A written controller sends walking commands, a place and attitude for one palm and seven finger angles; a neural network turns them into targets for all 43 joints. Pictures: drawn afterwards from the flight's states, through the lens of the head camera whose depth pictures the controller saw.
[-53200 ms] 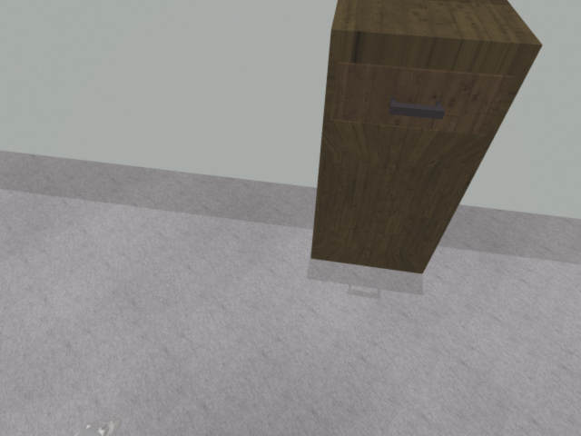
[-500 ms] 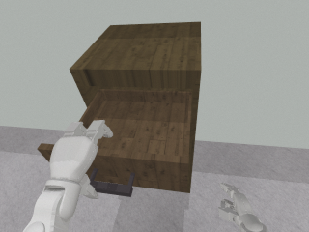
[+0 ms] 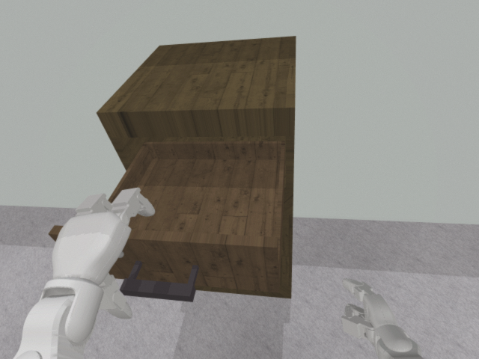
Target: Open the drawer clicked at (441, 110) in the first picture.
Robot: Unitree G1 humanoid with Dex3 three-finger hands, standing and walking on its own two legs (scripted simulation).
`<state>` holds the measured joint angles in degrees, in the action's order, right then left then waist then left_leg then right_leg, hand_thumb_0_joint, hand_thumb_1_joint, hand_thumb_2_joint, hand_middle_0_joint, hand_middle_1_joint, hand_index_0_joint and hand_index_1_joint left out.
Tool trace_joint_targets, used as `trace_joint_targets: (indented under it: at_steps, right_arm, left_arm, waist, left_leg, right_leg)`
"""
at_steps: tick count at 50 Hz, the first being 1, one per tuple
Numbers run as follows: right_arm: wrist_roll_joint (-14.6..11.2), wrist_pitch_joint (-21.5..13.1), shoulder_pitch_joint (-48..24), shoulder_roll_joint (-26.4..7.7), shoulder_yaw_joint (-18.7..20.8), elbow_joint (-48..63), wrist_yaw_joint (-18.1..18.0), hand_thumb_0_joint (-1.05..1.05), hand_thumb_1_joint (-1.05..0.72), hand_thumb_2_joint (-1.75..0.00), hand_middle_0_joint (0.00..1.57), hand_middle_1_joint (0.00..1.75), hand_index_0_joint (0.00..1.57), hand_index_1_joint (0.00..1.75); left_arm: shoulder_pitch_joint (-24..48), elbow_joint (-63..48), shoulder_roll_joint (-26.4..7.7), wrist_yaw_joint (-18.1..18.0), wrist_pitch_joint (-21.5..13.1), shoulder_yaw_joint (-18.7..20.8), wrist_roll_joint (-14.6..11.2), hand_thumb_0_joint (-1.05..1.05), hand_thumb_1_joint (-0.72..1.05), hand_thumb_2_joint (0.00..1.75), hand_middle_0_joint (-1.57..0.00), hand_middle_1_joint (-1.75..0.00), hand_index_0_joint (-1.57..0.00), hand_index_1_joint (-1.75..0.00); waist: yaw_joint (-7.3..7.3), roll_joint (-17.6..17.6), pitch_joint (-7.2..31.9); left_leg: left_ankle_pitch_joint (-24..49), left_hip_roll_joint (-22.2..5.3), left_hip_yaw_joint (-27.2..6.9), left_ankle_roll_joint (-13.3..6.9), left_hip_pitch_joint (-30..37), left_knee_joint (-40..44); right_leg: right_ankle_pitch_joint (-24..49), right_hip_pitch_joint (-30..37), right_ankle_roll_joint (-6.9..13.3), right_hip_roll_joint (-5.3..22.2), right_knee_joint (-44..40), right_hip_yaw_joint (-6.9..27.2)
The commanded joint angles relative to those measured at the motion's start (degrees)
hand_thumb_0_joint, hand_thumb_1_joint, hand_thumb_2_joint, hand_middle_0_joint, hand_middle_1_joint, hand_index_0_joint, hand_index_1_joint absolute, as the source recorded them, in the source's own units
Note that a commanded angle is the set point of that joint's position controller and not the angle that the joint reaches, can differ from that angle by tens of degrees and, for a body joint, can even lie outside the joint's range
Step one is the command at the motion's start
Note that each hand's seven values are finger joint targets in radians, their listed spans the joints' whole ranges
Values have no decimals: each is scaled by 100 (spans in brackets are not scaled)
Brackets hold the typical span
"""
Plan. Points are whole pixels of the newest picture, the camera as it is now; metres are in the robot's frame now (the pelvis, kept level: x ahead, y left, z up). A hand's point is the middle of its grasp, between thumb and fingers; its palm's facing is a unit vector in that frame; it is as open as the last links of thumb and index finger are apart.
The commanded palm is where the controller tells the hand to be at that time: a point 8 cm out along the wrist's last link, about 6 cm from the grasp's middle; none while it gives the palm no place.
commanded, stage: draw the hand back to the body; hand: left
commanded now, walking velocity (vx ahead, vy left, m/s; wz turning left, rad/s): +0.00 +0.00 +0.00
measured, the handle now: (161, 279) +0.25 +0.20 +0.00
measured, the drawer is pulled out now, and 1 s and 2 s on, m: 0.30 0.30 0.30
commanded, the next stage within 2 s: step back with the hand held close in 1.48 s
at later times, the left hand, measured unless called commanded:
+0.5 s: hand (96, 267) +0.19 +0.23 +0.14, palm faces +0.12 -0.08 -0.99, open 13.8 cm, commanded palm +0.15 +0.24 +0.19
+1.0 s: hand (94, 239) +0.21 +0.23 +0.17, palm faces +0.36 -0.84 -0.40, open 11.1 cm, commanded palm +0.15 +0.28 +0.19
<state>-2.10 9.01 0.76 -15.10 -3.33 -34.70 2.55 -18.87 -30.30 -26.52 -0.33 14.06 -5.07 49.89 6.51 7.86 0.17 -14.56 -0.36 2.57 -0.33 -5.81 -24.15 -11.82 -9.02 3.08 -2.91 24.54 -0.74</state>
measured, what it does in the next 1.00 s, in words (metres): stands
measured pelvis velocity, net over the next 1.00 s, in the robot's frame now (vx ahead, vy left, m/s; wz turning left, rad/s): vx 0.03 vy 0.01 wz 0.03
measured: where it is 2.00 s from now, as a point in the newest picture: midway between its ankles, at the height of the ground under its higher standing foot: outside the picture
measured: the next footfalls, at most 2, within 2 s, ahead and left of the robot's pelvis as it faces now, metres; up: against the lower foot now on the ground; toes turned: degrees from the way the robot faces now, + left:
none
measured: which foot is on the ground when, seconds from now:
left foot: down 0.00-1.00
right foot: down 0.00-1.00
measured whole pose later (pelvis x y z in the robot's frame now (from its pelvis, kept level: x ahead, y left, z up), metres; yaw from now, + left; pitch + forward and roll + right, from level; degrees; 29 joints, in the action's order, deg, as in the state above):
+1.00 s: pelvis +0.03 +0.01 +0.00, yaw +1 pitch -2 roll +0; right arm 0.3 -8.1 10.6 -11.8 -0.8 -36.8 -3.3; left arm -31.3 -33.2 -18.8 -6.2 -7.1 14.3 -2.2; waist 2.6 3.0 -0.9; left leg -17.1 0.2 1.2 -1.0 -5.9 -25.4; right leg -14.1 -8.0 2.2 -2.3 24.4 -1.9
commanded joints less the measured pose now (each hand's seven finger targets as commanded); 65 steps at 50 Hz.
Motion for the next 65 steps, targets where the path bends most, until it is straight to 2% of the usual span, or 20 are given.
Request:
trace_joint_targets:
  at_steps: [1,5,13,15,16,20,24,25,26,29,30,31,33,38,41,48,50,58,60,65]
  right_arm:
    - [14,-396,-1187,-362,83,1143,-62,0,-90,-90,20,30,20,30]
    - [-52,-419,-1299,-461,144,1051,-141,0,-90,-90,20,30,20,30]
    - [13,-516,-1027,-437,199,998,-211,0,-90,-90,20,30,20,30]
    - [-57,-569,-1202,-522,199,1069,-264,0,-90,-90,20,30,20,30]
    - [25,-601,-1004,-439,170,1095,-243,0,-90,-90,20,30,20,30]
    - [-25,-631,-1082,-545,201,1078,-322,0,-90,-90,20,30,20,30]
    - [41,-635,-844,-518,245,1061,-309,0,-90,-90,20,30,20,30]
    - [68,-1144,-596,-152,292,1436,-414,0,-90,-90,20,30,20,30]
    - [168,-1450,-276,-164,250,1112,-511,0,-90,-90,20,30,20,30]
    - [180,-1677,-145,-267,323,1118,-667,0,-90,-90,20,30,20,30]
    - [195,-1814,-147,-294,316,997,-710,0,-90,-90,20,30,20,30]
    - [244,-1948,-16,-189,265,1036,-711,0,-90,-90,20,30,20,30]
    - [248,-2078,138,-197,269,952,-704,0,-90,-90,20,30,20,30]
    - [247,-2135,217,-241,335,804,-688,0,-90,-90,20,30,20,30]
    - [226,-2129,179,-267,370,793,-658,0,-90,-90,20,30,20,30]
    - [202,-2049,192,-244,444,790,-625,0,-90,-90,20,30,20,30]
    - [182,-2021,182,-256,450,781,-626,0,-90,-90,20,30,20,30]
    - [141,-1884,221,-241,490,744,-670,0,-90,-90,20,30,20,30]
    - [136,-1879,177,-265,480,751,-673,0,-90,-90,20,30,20,30]
    - [144,-1915,149,-285,466,782,-670,0,-90,-90,20,30,20,30]
  left_arm:
    - [649,-1337,-997,-334,-207,857,138,0,-50,30,-30,-120,-30,-120]
    - [557,-1176,-1379,-439,-297,1421,-72,0,-50,30,-30,-120,-30,-120]
    - [469,-809,-1159,-274,-435,1229,-146,0,-50,30,-30,-120,-30,-120]
    - [499,-1063,-1483,-305,-478,1539,-268,0,-50,30,-30,-120,-30,-120]
    - [386,-1044,-1220,-276,-517,1312,-160,0,-50,30,-30,-120,-30,-120]
    - [257,-1069,-1659,-377,-642,1816,-284,0,-50,30,-30,-120,-30,-120]
    - [10,-1043,-1543,-458,-787,1796,-216,0,-50,30,-30,-120,-30,-120]
    - [674,-1971,226,-525,-1521,1901,-4388,0,-47,32,-30,-118,-30,-118]
    - [-789,-408,18,-647,-1747,2092,-4512,0,-43,33,-29,-115,-29,-115]
    - [-462,-1668,-297,-670,-2194,2428,-5025,0,-32,37,-29,-109,-29,-109]
    - [-392,-1729,-525,-778,-2301,2684,-5080,0,-29,39,-29,-107,-29,-107]
    - [-306,-1953,-203,-795,-2425,2397,-5073,0,-26,40,-28,-104,-28,-104]
    - [-573,-1823,-15,-818,-2447,2282,-5118,0,-18,43,-28,-100,-28,-100]
    - [-641,-1389,63,-781,-2440,2299,-5181,0,-1,51,-26,-88,-26,-88]
    - [-655,-1320,103,-730,-2461,2290,-5205,0,9,55,-26,-82,-26,-82]
    - [-1154,-1501,-91,-725,-2476,2662,-5260,0,34,66,-24,-66,-24,-66]
    - [-1118,-1577,-142,-726,-2459,2737,-5265,0,41,69,-24,-62,-24,-62]
    - [-1085,-1194,-168,-773,-2392,2892,-5298,0,69,81,-22,-43,-22,-43]
    - [-967,-1244,-112,-758,-2379,2798,-5289,0,76,84,-21,-39,-21,-39]
    - [-871,-1375,-156,-776,-2376,2739,-5275,0,90,90,-20,-30,-20,-30]
  waist:
    - [79,-570,867]
    - [16,-416,630]
    - [-13,-776,555]
    - [-37,-384,666]
    - [35,-525,774]
    - [-13,-539,557]
    - [51,-576,604]
    - [-444,-900,256]
    - [-382,-1597,35]
    - [-309,-1110,418]
    - [-303,-437,444]
    - [-292,-155,520]
    - [-315,-20,376]
    - [-326,-437,61]
    - [-323,-351,39]
    - [-262,-607,647]
    - [-284,-321,647]
    - [-331,-608,508]
    - [-346,-304,426]
    - [-343,-395,468]
  left_leg:
    - [1001,36,-241,-109,-232,136]
    - [742,-6,-266,-73,-211,155]
    - [637,86,-257,-123,-290,172]
    - [508,27,-269,-83,-253,166]
    - [630,73,-251,-113,-266,118]
    - [467,10,-293,-71,-304,137]
    - [691,49,-312,-71,-273,143]
    - [237,-137,-247,-238,128,66]
    - [-57,-205,-262,-219,-33,147]
    - [193,-207,-249,-184,35,165]
    - [120,-198,-217,-128,63,140]
    - [224,-177,-246,-108,55,211]
    - [558,-190,-290,-69,-40,257]
    - [945,-234,-343,-52,-182,239]
    - [1045,-260,-348,-33,-199,257]
    - [1982,-293,-325,13,-60,71]
    - [2119,-296,-317,45,-46,42]
    - [1851,-307,-304,29,-50,82]
    - [1750,-288,-309,40,-54,118]
    - [1569,-277,-361,9,-53,146]
  right_leg:
    - [591,506,-170,322,-460,641]
    - [387,293,-149,289,-628,821]
    - [96,223,-215,379,-630,669]
    - [41,242,-191,370,-670,770]
    - [80,311,-202,412,-580,646]
    - [21,145,-185,383,-662,739]
    - [265,152,-165,383,-554,613]
    - [83,-132,-124,278,-665,326]
    - [-248,-83,-166,239,-563,160]
    - [-181,40,-200,442,-650,257]
    - [-293,-11,-176,440,-649,352]
    - [-217,87,-143,484,-586,231]
    - [153,173,-102,466,-495,147]
    - [556,192,-100,444,-476,89]
    - [640,199,-97,456,-439,71]
    - [1589,525,-104,463,-201,42]
    - [1648,485,-96,466,-202,59]
    - [1510,328,-142,473,-273,15]
    - [1353,270,-132,477,-314,20]
    - [1170,264,-140,477,-334,5]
